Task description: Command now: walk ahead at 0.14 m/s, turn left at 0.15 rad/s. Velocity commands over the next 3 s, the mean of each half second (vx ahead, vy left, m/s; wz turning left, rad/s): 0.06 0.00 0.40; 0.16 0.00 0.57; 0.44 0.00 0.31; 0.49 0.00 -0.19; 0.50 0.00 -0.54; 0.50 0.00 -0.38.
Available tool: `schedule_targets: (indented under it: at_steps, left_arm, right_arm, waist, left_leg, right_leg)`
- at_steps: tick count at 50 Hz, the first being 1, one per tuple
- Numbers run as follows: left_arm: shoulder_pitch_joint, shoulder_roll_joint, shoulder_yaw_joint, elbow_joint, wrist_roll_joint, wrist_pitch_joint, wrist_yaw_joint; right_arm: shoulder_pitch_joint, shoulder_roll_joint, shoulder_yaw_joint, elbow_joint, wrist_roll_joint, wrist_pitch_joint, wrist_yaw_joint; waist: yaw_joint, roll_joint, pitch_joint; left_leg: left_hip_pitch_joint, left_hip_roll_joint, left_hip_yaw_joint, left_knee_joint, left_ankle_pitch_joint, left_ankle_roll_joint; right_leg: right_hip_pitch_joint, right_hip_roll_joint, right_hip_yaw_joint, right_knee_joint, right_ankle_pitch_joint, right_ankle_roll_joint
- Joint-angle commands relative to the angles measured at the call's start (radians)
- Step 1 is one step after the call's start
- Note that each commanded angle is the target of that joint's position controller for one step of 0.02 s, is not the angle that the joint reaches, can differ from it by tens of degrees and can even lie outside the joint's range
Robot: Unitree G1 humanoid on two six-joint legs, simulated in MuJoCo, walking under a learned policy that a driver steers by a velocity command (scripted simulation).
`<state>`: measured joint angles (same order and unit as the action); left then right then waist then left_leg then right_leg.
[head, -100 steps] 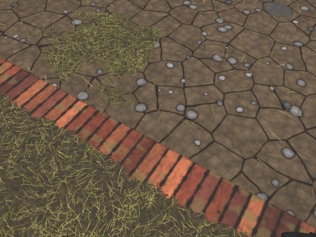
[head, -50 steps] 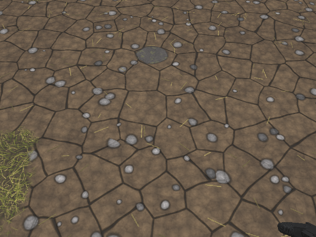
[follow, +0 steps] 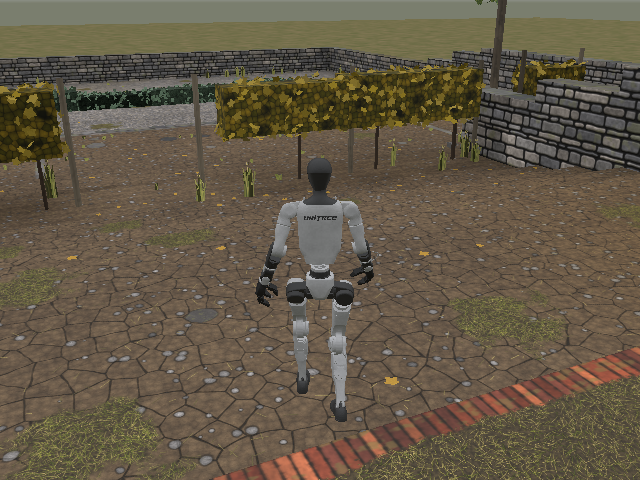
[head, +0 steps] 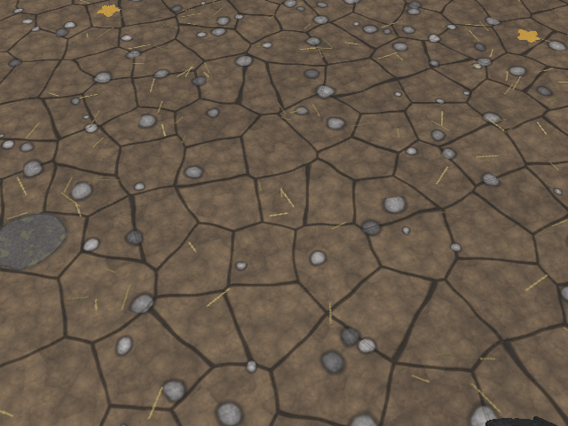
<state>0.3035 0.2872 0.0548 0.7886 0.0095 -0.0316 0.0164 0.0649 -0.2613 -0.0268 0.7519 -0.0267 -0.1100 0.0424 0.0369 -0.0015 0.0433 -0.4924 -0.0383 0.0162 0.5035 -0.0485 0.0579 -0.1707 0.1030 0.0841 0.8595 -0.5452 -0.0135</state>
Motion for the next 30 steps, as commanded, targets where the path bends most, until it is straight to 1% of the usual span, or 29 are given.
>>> schedule_targets:
  at_steps: [1,2,3,4,5,6,7,9,10,12,14,16,17,18,19,20,21,22,23,24,25,26,27,28,30]
  left_arm:
    - [0.068,0.146,0.028,-0.063,-0.021,0.008,-0.009]
    - [-0.009,0.148,0.031,-0.081,-0.018,0.025,0.001]
    - [-0.033,0.142,0.035,-0.088,-0.013,0.043,0.010]
    - [-0.025,0.122,0.034,-0.091,-0.011,0.056,0.017]
    - [-0.007,0.093,0.028,-0.085,-0.008,0.060,0.023]
    - [0.005,0.074,0.023,-0.078,-0.004,0.058,0.028]
    - [0.007,0.066,0.022,-0.074,-0.001,0.054,0.031]
    - [-0.013,0.071,0.022,-0.077,-0.001,0.049,0.031]
    - [-0.031,0.075,0.022,-0.082,-0.001,0.047,0.029]
    - [-0.062,0.079,0.024,-0.092,-0.003,0.042,0.026]
    - [-0.069,0.079,0.026,-0.095,-0.005,0.032,0.020]
    - [-0.034,0.078,0.031,-0.082,-0.008,0.018,0.013]
    - [-0.009,0.113,0.042,-0.081,-0.004,0.014,0.015]
    - [0.007,0.201,0.063,-0.090,0.022,0.019,0.023]
    - [-0.046,0.238,0.073,-0.097,0.054,0.022,0.019]
    - [-0.117,0.171,0.053,-0.134,0.055,0.013,0.023]
    - [-0.178,0.129,0.042,-0.147,0.036,0.009,0.028]
    - [-0.210,0.109,0.035,-0.157,0.016,0.008,0.029]
    - [-0.213,0.100,0.030,-0.154,0.005,0.009,0.031]
    - [-0.201,0.098,0.027,-0.150,0.006,0.012,0.034]
    - [-0.183,0.099,0.027,-0.144,0.008,0.017,0.036]
    - [-0.154,0.104,0.030,-0.137,0.010,0.022,0.040]
    - [-0.126,0.114,0.034,-0.129,0.010,0.027,0.043]
    - [-0.107,0.127,0.040,-0.123,0.009,0.032,0.045]
    - [-0.107,0.155,0.052,-0.122,0.006,0.037,0.042]
  right_arm:
    - [0.147,-0.154,-0.045,-0.029,0.040,0.033,-0.007]
    - [0.091,-0.155,-0.045,-0.049,0.042,0.051,-0.014]
    - [0.058,-0.164,-0.048,-0.061,0.034,0.065,-0.022]
    - [0.037,-0.172,-0.052,-0.068,0.023,0.077,-0.027]
    - [0.017,-0.171,-0.056,-0.075,0.016,0.086,-0.029]
    - [0.017,-0.173,-0.060,-0.081,0.012,0.092,-0.032]
    - [0.028,-0.179,-0.066,-0.083,0.013,0.096,-0.038]
    - [0.039,-0.192,-0.077,-0.088,0.026,0.105,-0.050]
    - [0.042,-0.197,-0.080,-0.091,0.030,0.110,-0.055]
    - [0.046,-0.199,-0.084,-0.094,0.034,0.120,-0.062]
    - [0.049,-0.197,-0.085,-0.098,0.037,0.130,-0.065]
    - [0.043,-0.189,-0.083,-0.103,0.045,0.143,-0.071]
    - [0.067,-0.169,-0.077,-0.101,0.047,0.147,-0.073]
    - [0.079,-0.119,-0.066,-0.116,0.045,0.144,-0.070]
    - [0.073,-0.129,-0.073,-0.145,0.046,0.130,-0.067]
    - [0.111,-0.201,-0.097,-0.116,0.036,0.126,-0.066]
    - [0.153,-0.213,-0.108,-0.087,0.043,0.135,-0.065]
    - [0.185,-0.193,-0.107,-0.062,0.040,0.150,-0.073]
    - [0.191,-0.174,-0.103,-0.061,0.038,0.160,-0.074]
    - [0.181,-0.155,-0.097,-0.071,0.040,0.165,-0.072]
    - [0.155,-0.142,-0.091,-0.089,0.047,0.166,-0.069]
    - [0.118,-0.130,-0.085,-0.111,0.052,0.164,-0.066]
    - [0.085,-0.121,-0.079,-0.131,0.053,0.163,-0.063]
    - [0.066,-0.114,-0.075,-0.147,0.052,0.162,-0.058]
    - [0.052,-0.103,-0.066,-0.168,0.049,0.162,-0.046]
  waist:
    - [-0.074,0.106,-0.310]
    - [-0.073,0.043,-0.204]
    - [-0.054,0.027,-0.141]
    - [-0.026,0.053,-0.106]
    - [-0.011,0.090,-0.091]
    - [-0.009,0.122,-0.102]
    - [-0.012,0.137,-0.126]
    - [-0.025,0.136,-0.171]
    - [-0.032,0.136,-0.177]
    - [-0.040,0.142,-0.169]
    - [-0.039,0.149,-0.157]
    - [-0.010,0.147,-0.143]
    - [-0.003,0.114,-0.138]
    - [-0.016,-0.073,-0.130]
    - [-0.036,-0.301,-0.097]
    - [-0.053,-0.201,-0.097]
    - [-0.081,-0.140,-0.087]
    - [-0.087,-0.114,-0.085]
    - [-0.076,-0.115,-0.070]
    - [-0.068,-0.114,-0.064]
    - [-0.054,-0.124,-0.061]
    - [-0.031,-0.135,-0.063]
    - [-0.008,-0.145,-0.071]
    - [0.005,-0.153,-0.084]
    - [0.014,-0.165,-0.106]
  left_leg:
    - [0.618,0.352,-0.516,-0.088,0.407,0.282]
    - [0.469,0.321,-0.474,-0.144,0.211,0.248]
    - [0.333,0.300,-0.454,-0.192,0.060,0.221]
    - [0.223,0.257,-0.425,-0.232,-0.053,0.192]
    - [0.154,0.215,-0.381,-0.253,-0.098,0.170]
    - [0.127,0.192,-0.353,-0.258,-0.086,0.166]
    - [0.126,0.184,-0.346,-0.254,-0.074,0.171]
    - [0.138,0.183,-0.360,-0.250,-0.141,0.170]
    - [0.138,0.185,-0.377,-0.252,-0.185,0.167]
    - [0.136,0.182,-0.412,-0.249,-0.255,0.155]
    - [0.139,0.172,-0.441,-0.232,-0.291,0.137]
    - [0.104,0.137,-0.442,-0.191,-0.325,0.098]
    - [0.046,0.097,-0.415,-0.132,-0.375,0.055]
    - [-0.096,-0.001,-0.283,0.084,-0.471,-0.009]
    - [-0.166,-0.089,-0.123,0.339,-0.532,-0.048]
    - [-0.135,-0.035,-0.170,0.515,-0.491,-0.073]
    - [-0.131,-0.034,-0.160,0.588,-0.433,-0.087]
    - [-0.142,-0.026,-0.143,0.650,-0.385,-0.109]
    - [-0.165,-0.018,-0.138,0.707,-0.354,-0.128]
    - [-0.163,-0.010,-0.116,0.727,-0.337,-0.141]
    - [-0.173,-0.001,-0.092,0.698,-0.317,-0.153]
    - [-0.192,0.012,-0.078,0.646,-0.304,-0.164]
    - [-0.201,0.025,-0.072,0.594,-0.302,-0.173]
    - [-0.189,0.039,-0.066,0.543,-0.312,-0.178]
    - [-0.118,0.062,-0.039,0.442,-0.340,-0.173]
  right_leg:
    - [-0.404,-0.064,0.047,0.438,-0.072,0.073]
    - [-0.432,-0.079,0.018,0.414,-0.028,0.072]
    - [-0.406,-0.098,0.016,0.361,0.016,0.068]
    - [-0.346,-0.109,0.011,0.265,0.041,0.063]
    - [-0.290,-0.101,-0.009,0.164,0.054,0.062]
    - [-0.248,-0.088,-0.027,0.098,0.064,0.064]
    - [-0.223,-0.081,-0.030,0.053,0.084,0.067]
    - [-0.190,-0.081,-0.018,-0.022,0.163,0.070]
    - [-0.184,-0.079,-0.013,-0.051,0.192,0.071]
    - [-0.176,-0.074,-0.008,-0.107,0.215,0.069]
    - [-0.152,-0.065,-0.011,-0.195,0.235,0.060]
    - [-0.054,-0.061,-0.032,-0.366,0.318,0.033]
    - [0.024,-0.131,0.013,-0.453,0.315,0.001]
    - [0.091,-0.348,0.227,-0.544,0.253,-0.093]
    - [-0.019,-0.501,0.445,-0.627,0.343,-0.220]
    - [-0.049,-0.485,0.392,-0.611,0.400,-0.233]
    - [-0.059,-0.424,0.280,-0.586,0.441,-0.187]
    - [-0.033,-0.372,0.198,-0.565,0.462,-0.153]
    - [-0.021,-0.363,0.153,-0.553,0.522,-0.151]
    - [-0.021,-0.345,0.101,-0.548,0.577,-0.155]
    - [0.002,-0.334,0.064,-0.546,0.605,-0.162]
    - [0.049,-0.339,0.049,-0.542,0.629,-0.173]
    - [0.097,-0.352,0.045,-0.536,0.654,-0.183]
    - [0.131,-0.367,0.041,-0.529,0.675,-0.191]
    - [0.139,-0.390,0.016,-0.517,0.704,-0.199]
